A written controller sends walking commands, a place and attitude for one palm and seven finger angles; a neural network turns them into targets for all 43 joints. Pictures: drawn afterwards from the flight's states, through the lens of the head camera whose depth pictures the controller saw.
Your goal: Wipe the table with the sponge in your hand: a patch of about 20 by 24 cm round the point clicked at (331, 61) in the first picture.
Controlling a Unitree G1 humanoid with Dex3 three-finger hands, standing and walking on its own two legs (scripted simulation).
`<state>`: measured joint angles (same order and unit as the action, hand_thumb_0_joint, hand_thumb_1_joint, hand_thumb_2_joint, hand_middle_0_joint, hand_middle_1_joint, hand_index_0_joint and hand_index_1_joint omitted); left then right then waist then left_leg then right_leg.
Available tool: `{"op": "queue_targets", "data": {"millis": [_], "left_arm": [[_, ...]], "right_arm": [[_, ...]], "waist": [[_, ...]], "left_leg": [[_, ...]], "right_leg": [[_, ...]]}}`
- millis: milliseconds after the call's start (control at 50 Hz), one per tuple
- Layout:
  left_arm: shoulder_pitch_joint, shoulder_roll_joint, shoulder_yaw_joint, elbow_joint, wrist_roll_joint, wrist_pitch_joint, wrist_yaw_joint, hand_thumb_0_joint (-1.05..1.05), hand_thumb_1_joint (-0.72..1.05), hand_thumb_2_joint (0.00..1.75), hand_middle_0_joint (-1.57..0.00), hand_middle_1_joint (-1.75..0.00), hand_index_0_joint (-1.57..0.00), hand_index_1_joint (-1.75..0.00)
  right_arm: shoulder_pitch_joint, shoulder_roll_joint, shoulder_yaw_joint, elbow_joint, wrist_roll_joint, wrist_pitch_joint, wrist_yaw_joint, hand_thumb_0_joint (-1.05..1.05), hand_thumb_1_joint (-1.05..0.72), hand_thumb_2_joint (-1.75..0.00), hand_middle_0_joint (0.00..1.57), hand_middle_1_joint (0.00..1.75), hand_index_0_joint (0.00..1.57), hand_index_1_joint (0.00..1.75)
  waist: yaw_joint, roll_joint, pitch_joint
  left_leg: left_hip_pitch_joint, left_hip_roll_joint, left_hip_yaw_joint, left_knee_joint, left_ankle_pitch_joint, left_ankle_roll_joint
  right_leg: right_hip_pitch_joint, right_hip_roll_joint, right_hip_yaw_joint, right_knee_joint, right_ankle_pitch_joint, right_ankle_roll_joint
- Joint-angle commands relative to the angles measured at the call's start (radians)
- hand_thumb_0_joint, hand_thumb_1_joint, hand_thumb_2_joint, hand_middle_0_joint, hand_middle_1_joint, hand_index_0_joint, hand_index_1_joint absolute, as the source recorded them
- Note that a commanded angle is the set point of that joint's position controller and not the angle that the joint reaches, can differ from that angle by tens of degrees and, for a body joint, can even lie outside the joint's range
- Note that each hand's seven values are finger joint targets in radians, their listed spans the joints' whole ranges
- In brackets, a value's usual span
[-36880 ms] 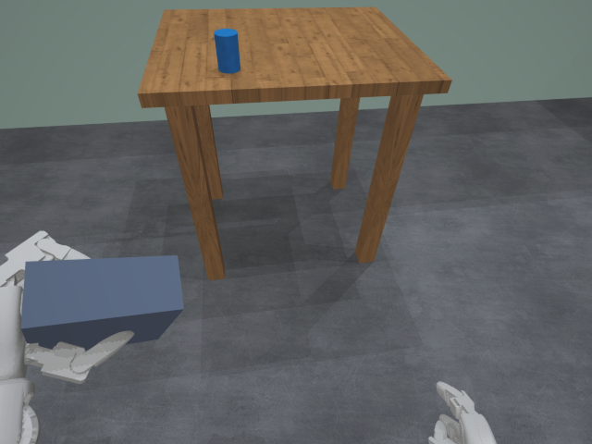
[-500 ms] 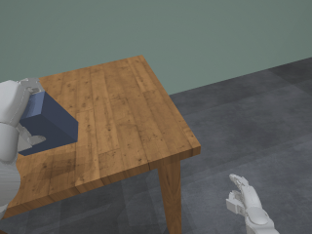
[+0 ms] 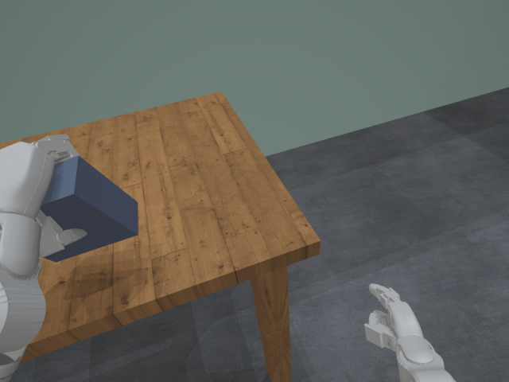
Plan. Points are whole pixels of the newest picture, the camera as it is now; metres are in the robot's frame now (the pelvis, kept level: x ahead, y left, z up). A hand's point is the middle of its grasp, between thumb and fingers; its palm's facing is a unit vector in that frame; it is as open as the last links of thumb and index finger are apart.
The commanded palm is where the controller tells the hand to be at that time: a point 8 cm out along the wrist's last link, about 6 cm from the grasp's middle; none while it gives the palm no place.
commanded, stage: bring the sponge back beside the body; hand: left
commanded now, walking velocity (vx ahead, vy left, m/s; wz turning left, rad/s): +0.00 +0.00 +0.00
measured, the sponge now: (77, 220) +0.23 +0.29 +0.19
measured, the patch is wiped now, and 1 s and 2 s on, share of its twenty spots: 1.00 1.00 1.00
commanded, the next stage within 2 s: step back with the hand held close in 0.96 s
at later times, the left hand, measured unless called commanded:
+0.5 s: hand (72, 205) +0.22 +0.27 +0.24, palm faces +0.38 -0.13 -0.92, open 9.6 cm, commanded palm +0.15 +0.27 +0.30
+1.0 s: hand (70, 209) +0.21 +0.26 +0.24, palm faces +0.41 -0.15 -0.90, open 9.6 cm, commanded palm +0.15 +0.27 +0.30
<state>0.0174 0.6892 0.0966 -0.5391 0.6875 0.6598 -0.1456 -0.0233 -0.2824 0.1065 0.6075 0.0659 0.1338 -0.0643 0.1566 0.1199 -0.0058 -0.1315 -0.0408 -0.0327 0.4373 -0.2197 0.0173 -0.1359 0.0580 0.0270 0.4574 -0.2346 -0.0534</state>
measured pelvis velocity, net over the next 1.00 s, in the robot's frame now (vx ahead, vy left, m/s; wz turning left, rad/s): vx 0.00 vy -0.01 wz -0.02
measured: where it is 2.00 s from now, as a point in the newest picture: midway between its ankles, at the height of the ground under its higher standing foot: outside the picture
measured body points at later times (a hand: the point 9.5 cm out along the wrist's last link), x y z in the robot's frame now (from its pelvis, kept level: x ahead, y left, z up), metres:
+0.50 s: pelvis +0.01 -0.01 +0.00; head -0.03 -0.07 +0.44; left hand +0.19 +0.27 +0.28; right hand +0.29 -0.19 -0.06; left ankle +0.02 +0.11 -0.74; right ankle +0.01 -0.09 -0.74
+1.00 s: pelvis +0.00 -0.01 +0.00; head -0.05 -0.07 +0.44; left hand +0.18 +0.26 +0.28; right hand +0.27 -0.20 -0.06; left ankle +0.02 +0.11 -0.74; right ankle +0.01 -0.09 -0.74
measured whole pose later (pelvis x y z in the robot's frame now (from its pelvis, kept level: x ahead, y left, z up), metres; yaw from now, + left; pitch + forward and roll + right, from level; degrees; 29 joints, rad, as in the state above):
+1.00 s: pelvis +0.00 -0.01 +0.00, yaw -1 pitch -6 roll +1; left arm 0.08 0.64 0.07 -0.59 0.68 0.69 -0.08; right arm -0.02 -0.28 0.10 0.61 0.06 0.14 -0.06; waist 0.15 0.12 -0.02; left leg -0.11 -0.02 -0.03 0.46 -0.23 0.00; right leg -0.12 0.08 0.03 0.47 -0.24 -0.07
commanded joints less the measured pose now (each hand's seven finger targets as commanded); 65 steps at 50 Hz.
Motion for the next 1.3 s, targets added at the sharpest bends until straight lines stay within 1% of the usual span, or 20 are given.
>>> {"op": "queue_targets", "data": {"millis": [0,40,200,260,400,620,680,700,940,1000,1040,1060,1080,1100,1120,1140,1180,1200,1240,1280], "left_arm": [[-0.26,0.289,0.193,-0.198,0.056,-0.005,0.058,0.0,0.1,1.3,-1.2,-1.6,-1.2,-1.6],[-0.254,0.276,0.186,-0.162,0.045,-0.014,0.065,0.0,0.1,1.3,-1.2,-1.6,-1.2,-1.6],[-0.186,0.249,0.174,-0.177,0.047,0.005,0.062,0.0,0.1,1.3,-1.2,-1.6,-1.2,-1.6],[-0.169,0.242,0.173,-0.187,0.031,-0.008,0.062,0.0,0.1,1.3,-1.2,-1.6,-1.2,-1.6],[-0.193,0.253,0.179,-0.229,0.053,0.009,0.081,0.0,0.1,1.3,-1.2,-1.6,-1.2,-1.6],[-0.183,0.167,0.117,-0.22,0.037,0.015,0.093,0.0,0.1,1.3,-1.2,-1.6,-1.2,-1.6],[-0.189,0.197,0.138,-0.208,0.036,0.007,0.095,0.0,0.1,1.3,-1.2,-1.6,-1.2,-1.6],[-0.213,0.216,0.148,-0.25,0.052,0.017,0.1,0.0,0.1,1.3,-1.2,-1.6,-1.2,-1.6],[-0.158,0.187,0.141,-0.19,0.032,0.006,0.104,0.0,0.1,1.3,-1.2,-1.6,-1.2,-1.6],[-0.166,0.206,0.153,-0.204,0.043,0.011,0.101,0.0,0.1,1.3,-1.2,-1.6,-1.2,-1.6],[-0.174,0.189,0.139,-0.198,0.033,0.004,0.103,0.0,0.1,1.3,-1.2,-1.6,-1.2,-1.6],[-0.171,0.055,0.006,-0.017,0.046,0.019,0.093,0.0,0.1,1.3,-1.2,-1.6,-1.2,-1.6],[-0.33,0.068,0.378,-0.268,-0.722,-0.27,0.182,0.0,0.1,1.3,-1.2,-1.6,-1.2,-1.6],[-0.22,0.154,0.394,-0.118,-0.707,-0.376,0.224,0.0,0.1,1.3,-1.2,-1.6,-1.2,-1.6],[-0.1,0.027,0.308,-0.077,-0.71,-0.419,0.23,0.0,0.1,1.3,-1.2,-1.6,-1.2,-1.6],[-0.052,0.069,0.406,-0.198,-0.741,-0.482,0.249,0.0,0.1,1.3,-1.2,-1.6,-1.2,-1.6],[0.032,0.069,0.444,-0.349,-0.764,-0.577,0.269,0.0,0.1,1.3,-1.2,-1.6,-1.2,-1.6],[0.046,0.11,0.497,-0.435,-0.772,-0.624,0.285,0.0,0.1,1.3,-1.2,-1.6,-1.2,-1.6],[0.153,0.062,0.509,-0.499,-0.777,-0.677,0.312,0.0,0.1,1.3,-1.2,-1.6,-1.2,-1.6],[0.184,0.055,0.543,-0.506,-0.778,-0.708,0.327,0.0,0.1,1.3,-1.2,-1.6,-1.2,-1.6]], "right_arm": [[-0.301,-0.079,-0.042,-0.201,0.006,-0.067,-0.015,0.0,-0.9,-0.9,0.2,0.3,0.2,0.3],[-0.27,-0.08,-0.045,-0.186,-0.001,-0.065,-0.019,0.0,-0.9,-0.9,0.2,0.3,0.2,0.3],[-0.309,-0.078,-0.044,-0.196,0.006,-0.065,-0.013,0.0,-0.9,-0.9,0.2,0.3,0.2,0.3],[-0.284,-0.081,-0.046,-0.19,-0.002,-0.059,-0.011,0.0,-0.9,-0.9,0.2,0.3,0.2,0.3],[-0.315,-0.073,-0.042,-0.201,0.0,-0.062,-0.013,0.0,-0.9,-0.9,0.2,0.3,0.2,0.3],[-0.299,-0.066,-0.038,-0.208,0.001,-0.054,-0.005,0.0,-0.9,-0.9,0.2,0.3,0.2,0.3],[-0.293,-0.072,-0.043,-0.202,-0.006,-0.047,-0.01,0.0,-0.9,-0.9,0.2,0.3,0.2,0.3],[-0.32,-0.069,-0.041,-0.213,0.001,-0.056,-0.008,0.0,-0.9,-0.9,0.2,0.3,0.2,0.3],[-0.287,-0.067,-0.044,-0.198,-0.007,-0.057,-0.01,0.0,-0.9,-0.9,0.2,0.3,0.2,0.3],[-0.313,-0.07,-0.044,-0.207,-0.003,-0.062,-0.01,0.0,-0.9,-0.9,0.2,0.3,0.2,0.3],[-0.289,-0.07,-0.045,-0.198,-0.007,-0.062,-0.013,0.0,-0.9,-0.9,0.2,0.3,0.2,0.3],[-0.274,-0.074,-0.034,-0.184,-0.006,-0.062,-0.02,0.0,-0.9,-0.9,0.2,0.3,0.2,0.3],[-0.066,-0.079,-0.089,-0.347,0.003,-0.058,0.008,0.0,-0.9,-0.9,0.2,0.3,0.2,0.3],[-0.043,-0.072,-0.05,-0.255,-0.027,-0.071,0.007,0.0,-0.9,-0.9,0.2,0.3,0.2,0.3],[-0.054,-0.045,-0.062,-0.249,-0.028,-0.065,0.01,0.0,-0.9,-0.9,0.2,0.3,0.2,0.3],[0.034,-0.056,-0.08,-0.254,-0.018,-0.048,0.004,0.0,-0.9,-0.9,0.2,0.3,0.2,0.3],[0.041,-0.059,-0.084,-0.247,-0.024,-0.035,-0.003,0.0,-0.9,-0.9,0.2,0.3,0.2,0.3],[0.027,-0.073,-0.086,-0.246,-0.028,-0.039,-0.003,0.0,-0.9,-0.9,0.2,0.3,0.2,0.3],[0.041,-0.083,-0.103,-0.257,-0.04,-0.042,-0.015,0.0,-0.9,-0.9,0.2,0.3,0.2,0.3],[0.069,-0.077,-0.114,-0.244,-0.049,-0.043,-0.013,0.0,-0.9,-0.9,0.2,0.3,0.2,0.3]], "waist": [[0.011,0.002,-0.184],[0.005,-0.039,-0.168],[0.01,-0.014,-0.174],[0.007,-0.05,-0.181],[0.01,-0.026,-0.171],[-0.002,-0.066,-0.137],[0.001,-0.063,-0.134],[0.002,-0.012,-0.149],[0.001,-0.074,-0.123],[0.005,-0.039,-0.13],[-0.001,-0.06,-0.122],[-0.036,-0.089,-0.045],[-0.145,-0.241,0.053],[-0.125,-0.302,0.004],[-0.126,-0.314,-0.001],[-0.125,-0.324,-0.056],[-0.142,-0.184,-0.174],[-0.144,-0.038,-0.215],[-0.136,0.155,-0.295],[-0.139,0.166,-0.305]], "left_leg": [[0.005,0.012,-0.025,-0.047,0.179,0.012],[-0.001,0.01,-0.018,-0.045,0.181,0.012],[0.005,0.007,-0.02,-0.028,0.21,0.011],[-0.001,0.005,-0.013,-0.026,0.229,0.013],[0.008,0.005,-0.016,-0.024,0.204,0.013],[-0.007,0.009,-0.001,-0.031,0.173,0.013],[-0.004,0.006,0.004,-0.033,0.148,0.014],[0.008,0.006,-0.004,-0.034,0.144,0.011],[-0.015,0.007,0.007,-0.027,0.126,0.012],[-0.011,0.007,0.0,-0.026,0.121,0.01],[-0.011,0.006,0.007,-0.03,0.126,0.013],[-0.027,0.007,0.014,-0.043,0.087,0.011],[-0.056,0.013,-0.05,0.126,-0.054,0.041],[-0.038,-0.008,-0.042,0.189,-0.087,0.043],[-0.029,-0.01,-0.036,0.216,-0.071,0.041],[-0.038,0.024,-0.059,0.25,-0.048,0.036],[-0.037,0.065,-0.065,0.195,0.073,0.021],[0.005,0.085,-0.081,0.134,0.142,0.019],[-0.056,0.157,-0.164,0.064,0.361,0.032],[-0.123,0.179,-0.184,0.077,0.515,0.031]], "right_leg": [[0.063,-0.025,0.101,-0.077,0.093,-0.013],[0.072,-0.034,0.076,-0.08,0.095,-0.006],[0.073,-0.03,0.117,-0.074,0.156,-0.008],[0.1,-0.039,0.084,-0.064,0.191,0.003],[0.068,-0.027,0.129,-0.079,0.135,-0.006],[0.061,-0.035,0.104,-0.088,0.093,0.005],[0.057,-0.038,0.109,-0.102,0.053,0.008],[0.044,-0.028,0.137,-0.102,0.034,-0.003],[0.048,-0.04,0.13,-0.115,0.002,0.008],[0.036,-0.035,0.156,-0.116,-0.002,0.001],[0.043,-0.039,0.123,-0.113,0.004,0.008],[-0.008,-0.036,0.088,-0.13,-0.035,0.013],[-0.27,-0.078,0.2,-0.253,-0.086,0.073],[-0.298,-0.11,0.234,-0.267,-0.159,0.034],[-0.331,-0.14,0.219,-0.251,-0.154,0.01],[-0.314,-0.204,0.218,-0.246,-0.113,0.018],[-0.201,-0.241,0.158,-0.119,0.116,-0.006],[-0.196,-0.228,0.155,-0.054,0.206,-0.008],[-0.082,-0.149,0.054,0.086,0.335,0.022],[-0.036,-0.127,0.042,0.132,0.324,0.032]]}}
